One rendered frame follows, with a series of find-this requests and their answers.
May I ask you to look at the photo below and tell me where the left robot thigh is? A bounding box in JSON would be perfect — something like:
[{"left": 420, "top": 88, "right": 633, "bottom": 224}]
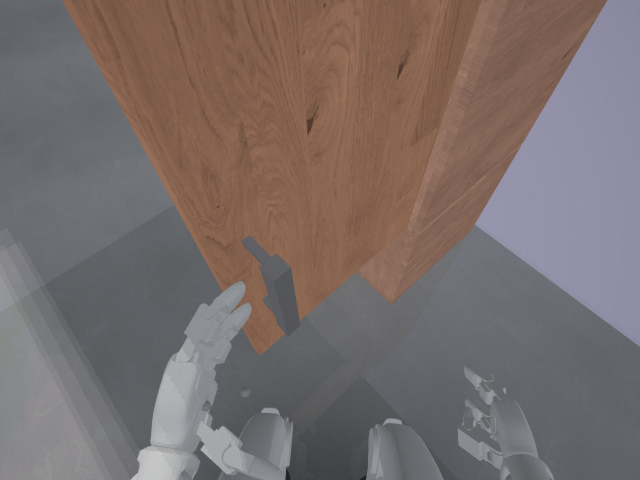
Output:
[{"left": 218, "top": 413, "right": 293, "bottom": 480}]

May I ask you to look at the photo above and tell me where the left robot hand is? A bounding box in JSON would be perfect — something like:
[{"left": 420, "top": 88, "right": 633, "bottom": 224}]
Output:
[{"left": 150, "top": 281, "right": 284, "bottom": 480}]

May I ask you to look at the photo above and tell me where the right robot forearm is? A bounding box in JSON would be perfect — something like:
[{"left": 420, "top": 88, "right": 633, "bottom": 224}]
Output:
[{"left": 500, "top": 454, "right": 554, "bottom": 480}]

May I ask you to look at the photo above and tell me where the handle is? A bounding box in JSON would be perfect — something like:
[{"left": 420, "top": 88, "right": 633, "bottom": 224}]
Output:
[{"left": 242, "top": 235, "right": 300, "bottom": 336}]

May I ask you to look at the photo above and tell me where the robot thigh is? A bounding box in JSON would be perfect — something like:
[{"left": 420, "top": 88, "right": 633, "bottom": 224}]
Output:
[
  {"left": 218, "top": 413, "right": 293, "bottom": 480},
  {"left": 368, "top": 423, "right": 444, "bottom": 480}
]

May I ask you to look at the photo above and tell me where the right robot hand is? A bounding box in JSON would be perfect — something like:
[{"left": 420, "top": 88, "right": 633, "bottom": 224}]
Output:
[{"left": 457, "top": 364, "right": 538, "bottom": 471}]

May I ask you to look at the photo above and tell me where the left robot forearm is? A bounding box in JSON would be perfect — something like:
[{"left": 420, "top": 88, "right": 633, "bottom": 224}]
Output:
[{"left": 131, "top": 446, "right": 200, "bottom": 480}]

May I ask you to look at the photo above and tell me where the cupboard door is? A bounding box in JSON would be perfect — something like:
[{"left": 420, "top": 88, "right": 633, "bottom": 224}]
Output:
[{"left": 62, "top": 0, "right": 481, "bottom": 355}]

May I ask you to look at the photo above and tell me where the right robot thigh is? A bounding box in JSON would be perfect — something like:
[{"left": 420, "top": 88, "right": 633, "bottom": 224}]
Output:
[{"left": 368, "top": 423, "right": 444, "bottom": 480}]

